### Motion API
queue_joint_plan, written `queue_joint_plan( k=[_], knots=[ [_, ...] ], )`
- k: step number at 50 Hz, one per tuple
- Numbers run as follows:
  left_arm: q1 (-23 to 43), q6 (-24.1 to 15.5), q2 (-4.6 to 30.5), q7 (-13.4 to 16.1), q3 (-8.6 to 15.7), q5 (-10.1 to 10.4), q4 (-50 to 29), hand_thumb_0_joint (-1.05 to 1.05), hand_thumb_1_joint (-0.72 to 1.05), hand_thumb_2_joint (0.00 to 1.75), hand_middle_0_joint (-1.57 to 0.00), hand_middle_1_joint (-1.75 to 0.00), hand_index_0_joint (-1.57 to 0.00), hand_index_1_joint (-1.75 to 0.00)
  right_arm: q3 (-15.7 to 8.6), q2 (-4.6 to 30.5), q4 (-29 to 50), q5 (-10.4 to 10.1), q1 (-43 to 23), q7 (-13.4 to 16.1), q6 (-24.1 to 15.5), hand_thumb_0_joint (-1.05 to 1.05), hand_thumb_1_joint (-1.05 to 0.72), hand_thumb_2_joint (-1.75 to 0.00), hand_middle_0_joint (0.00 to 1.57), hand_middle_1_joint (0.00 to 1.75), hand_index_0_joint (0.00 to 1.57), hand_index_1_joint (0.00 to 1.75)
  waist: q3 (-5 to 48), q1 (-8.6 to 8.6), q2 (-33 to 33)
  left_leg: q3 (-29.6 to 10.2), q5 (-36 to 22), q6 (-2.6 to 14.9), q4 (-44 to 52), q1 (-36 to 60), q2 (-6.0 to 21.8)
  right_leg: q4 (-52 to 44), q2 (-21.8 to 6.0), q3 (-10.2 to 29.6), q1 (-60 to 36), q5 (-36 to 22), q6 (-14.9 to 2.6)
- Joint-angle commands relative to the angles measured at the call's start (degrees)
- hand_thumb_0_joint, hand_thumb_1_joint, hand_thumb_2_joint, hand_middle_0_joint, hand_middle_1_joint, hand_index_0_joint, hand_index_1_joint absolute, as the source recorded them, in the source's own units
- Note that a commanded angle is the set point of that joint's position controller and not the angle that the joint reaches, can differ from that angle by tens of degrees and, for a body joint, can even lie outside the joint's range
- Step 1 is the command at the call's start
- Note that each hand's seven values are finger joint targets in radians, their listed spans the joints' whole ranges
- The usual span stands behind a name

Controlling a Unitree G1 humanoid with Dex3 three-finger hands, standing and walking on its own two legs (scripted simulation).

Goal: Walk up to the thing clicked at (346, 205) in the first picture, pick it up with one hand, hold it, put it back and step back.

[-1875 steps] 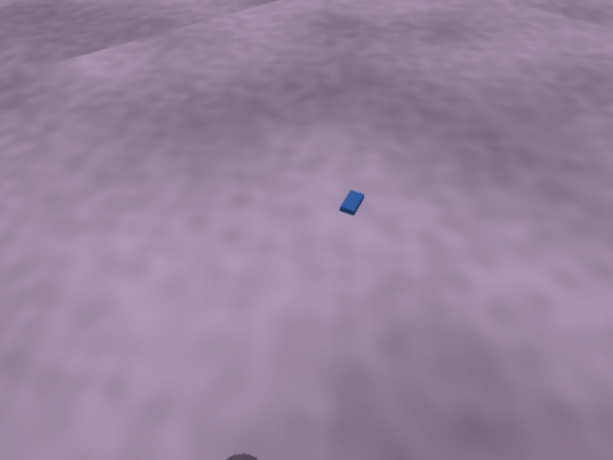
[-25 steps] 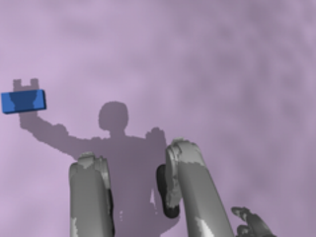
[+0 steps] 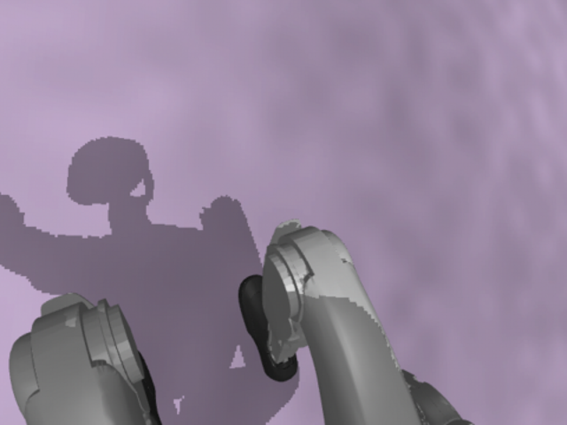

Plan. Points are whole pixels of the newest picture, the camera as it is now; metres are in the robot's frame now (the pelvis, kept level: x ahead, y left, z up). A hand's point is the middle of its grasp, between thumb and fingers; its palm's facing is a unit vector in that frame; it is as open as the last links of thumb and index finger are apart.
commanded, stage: approach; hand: left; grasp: from above
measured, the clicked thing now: out of the picture +0.49 +0.42 -0.31
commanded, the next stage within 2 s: rest palm in 0.04 s
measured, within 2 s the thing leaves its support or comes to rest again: neither
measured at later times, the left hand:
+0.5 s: hand out of the picture +0.43 +0.40 -0.22, palm faces -0.52 -0.16 -0.84, open 14.3 cm
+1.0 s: hand out of the picture +0.45 +0.40 -0.24, palm faces -0.44 -0.13 -0.89, open 14.4 cm
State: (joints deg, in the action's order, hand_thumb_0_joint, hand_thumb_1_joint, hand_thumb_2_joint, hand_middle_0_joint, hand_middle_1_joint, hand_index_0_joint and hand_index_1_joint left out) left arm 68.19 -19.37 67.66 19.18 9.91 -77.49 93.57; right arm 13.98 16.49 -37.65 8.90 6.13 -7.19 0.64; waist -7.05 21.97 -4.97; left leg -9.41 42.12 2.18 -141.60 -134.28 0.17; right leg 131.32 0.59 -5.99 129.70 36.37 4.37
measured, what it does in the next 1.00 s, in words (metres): stands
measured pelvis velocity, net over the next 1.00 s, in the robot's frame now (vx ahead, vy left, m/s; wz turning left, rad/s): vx -0.01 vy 0.00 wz -0.05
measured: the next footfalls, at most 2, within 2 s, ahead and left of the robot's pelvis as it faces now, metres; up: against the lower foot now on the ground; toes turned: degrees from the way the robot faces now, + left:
none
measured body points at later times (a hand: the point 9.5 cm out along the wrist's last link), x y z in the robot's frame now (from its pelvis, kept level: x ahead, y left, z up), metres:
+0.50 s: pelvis -0.01 +0.01 -0.01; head +0.26 +0.14 +0.32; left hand +0.46 +0.41 -0.17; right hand +0.06 -0.26 -0.07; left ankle +0.06 +0.11 -0.29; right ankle +0.12 -0.13 -0.29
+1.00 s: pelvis -0.01 +0.00 -0.02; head +0.28 +0.13 +0.30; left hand +0.47 +0.40 -0.19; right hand +0.06 -0.27 -0.07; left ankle +0.06 +0.11 -0.29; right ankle +0.12 -0.13 -0.29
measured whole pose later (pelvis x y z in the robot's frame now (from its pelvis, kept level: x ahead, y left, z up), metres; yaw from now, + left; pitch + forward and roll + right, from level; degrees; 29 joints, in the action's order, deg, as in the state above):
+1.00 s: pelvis -0.01 +0.00 -0.02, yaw -3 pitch +28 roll -16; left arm 65.5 -15.5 72.7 26.4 7.9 -74.7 97.7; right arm 19.8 20.3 -34.9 11.3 2.2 -7.3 -5.3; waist -11.2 22.0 -8.4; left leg -12.5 41.3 3.0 -146.7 -135.5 0.6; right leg 133.3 2.0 -8.5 129.4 34.1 4.7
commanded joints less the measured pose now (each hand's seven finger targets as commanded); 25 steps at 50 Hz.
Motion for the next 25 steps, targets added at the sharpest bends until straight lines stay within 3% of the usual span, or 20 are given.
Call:
queue_joint_plan(
  k=[1,4,5,6,7,9,14,16,17,20,23,25],
  knots=[
    [10.8,-1.3,23.4,3.3,4.1,0.8,-10.1,0.0,-0.45,0.88,-0.18,-0.89,-0.18,-0.88,-4.2,19.6,0.5,0.8,12.7,0.6,0.8,0.0,-0.9,-0.89,0.2,0.3,0.2,0.3,44.9,-1.57,33.1,2.2,-28.4,-1.7,14.0,39.2,1.4,-8.5,2.1,-5.2,-23.0,-18.9,-5.43],
    [10.0,-2.0,26.1,4.9,6.3,0.4,-14.7,0.0,-0.49,0.9,-0.17,-0.86,-0.16,-0.87,-4.5,21.1,2.8,1.2,12.3,0.4,0.9,0.0,-0.9,-0.89,0.2,0.3,0.2,0.3,46.0,-1.42,37.0,1.8,-31.2,-2.46,13.5,43.3,2.0,-7.5,2.1,-5.5,-22.1,-19.6,-5.78],
    [9.6,-2.1,26.5,5.4,6.8,0.6,-16.2,0.0,-0.5,0.91,-0.16,-0.85,-0.15,-0.86,-4.7,21.0,3.0,1.2,11.8,0.4,0.9,0.0,-0.9,-0.89,0.2,0.3,0.2,0.3,46.3,-2.4,37.7,1.8,-29.7,-2.47,13.9,42.7,1.9,-7.3,2.1,-5.6,-22.0,-18.7,-5.95],
    [9.0,-1.9,28.1,5.9,8.2,0.4,-17.4,0.0,-0.51,0.92,-0.17,-0.85,-0.15,-0.87,-4.9,21.0,3.8,1.3,11.6,0.4,0.7,0.0,-0.9,-0.89,0.2,0.3,0.2,0.3,46.3,-2.3,37.6,2.2,-29.4,-2.19,13.3,42.8,2.0,-7.5,2.3,-5.3,-22.7,-19.2,-5.76],
    [9.4,-1.8,26.5,6.1,8.0,1.2,-18.8,0.0,-0.52,0.93,-0.17,-0.82,-0.14,-0.85,-5.1,21.2,3.2,1.5,11.3,0.4,0.8,0.0,-0.9,-0.89,0.2,0.3,0.2,0.3,45.5,-2.73,38.1,2.5,-27.4,-2.4,13.5,41.5,1.8,-7.7,2.0,-5.2,-22.2,-18.2,-5.91],
    [8.7,-1.1,24.1,6.0,6.7,1.5,-15.9,0.0,-0.53,0.94,-0.16,-0.81,-0.13,-0.85,-4.9,20.5,2.7,1.5,11.1,0.2,0.4,0.0,-0.9,-0.9,0.2,0.3,0.2,0.3,41.7,-1.54,37.3,2.2,-23.9,-2.05,13.9,39.1,2.0,-7.9,2.3,-5.7,-19.8,-16.1,-5.75],
    [5.8,0.6,15.3,3.7,-0.1,3.0,-7.0,0.0,-0.55,0.97,-0.15,-0.84,-0.12,-0.87,-4.4,20.8,1.4,0.8,11.4,-0.3,-0.7,0.0,-0.9,-0.9,0.2,0.3,0.2,0.3,31.8,0.94,29.4,1.2,-14.2,-1.13,14.3,30.3,1.7,-9.3,2.6,-7.1,-16.4,-11.0,-5.28],
    [6.6,0.6,16.2,2.5,-0.3,3.4,-5.7,0.0,-0.57,0.99,-0.13,-0.86,-0.1,-0.89,-4.3,22.0,2.7,0.7,11.2,-0.3,-1.1,0.0,-0.9,-0.9,0.2,0.3,0.2,0.3,31.6,1.94,26.0,0.4,-14.1,-0.85,14.0,28.7,1.8,-9.1,2.3,-7.5,-17.6,-11.8,-4.91],
    [6.1,0.2,17.4,2.2,0.8,3.8,-5.3,0.0,-0.56,0.98,-0.12,-0.88,-0.1,-0.9,-3.1,21.1,2.7,0.8,11.0,-0.3,-1.1,0.0,-0.9,-0.9,0.2,0.3,0.2,0.3,31.5,1.91,24.5,-0.3,-14.5,-0.86,14.0,28.9,2.0,-9.0,2.1,-7.6,-18.1,-12.1,-4.75],
    [7.6,-2.1,15.2,1.3,-1.8,4.2,-5.3,0.0,-0.56,0.98,-0.1,-0.92,-0.09,-0.94,-2.3,21.4,2.6,1.3,8.9,-0.1,-1.1,0.0,-0.9,-0.9,0.2,0.3,0.2,0.3,31.7,2.51,24.5,-1.7,-12.5,-1.12,14.6,29.8,2.4,-8.8,2.1,-8.0,-17.9,-10.5,-4.68],
    [8.7,-4.9,16.2,1.9,-3.3,3.5,-6.6,0.0,-0.57,0.99,-0.09,-0.94,-0.08,-0.95,-1.3,21.8,3.0,2.0,7.0,0.4,-1.2,0.0,-0.9,-0.9,0.2,0.3,0.2,0.3,32.7,2.06,26.4,-1.7,-11.0,-1.41,14.1,31.6,2.4,-8.5,2.5,-8.3,-18.8,-9.6,-4.63],
    [8.9,-6.3,19.2,3.5,-2.1,2.2,-8.1,0.0,-0.61,1.02,-0.08,-0.94,-0.06,-0.96,-0.9,22.0,2.3,2.3,7.1,0.7,-0.9,0.0,-0.9,-0.9,0.2,0.3,0.2,0.3,34.1,1.35,28.9,-1.6,-12.2,-1.94,14.2,34.3,2.4,-7.8,2.6,-8.0,-19.2,-10.0,-4.72]
  ],
)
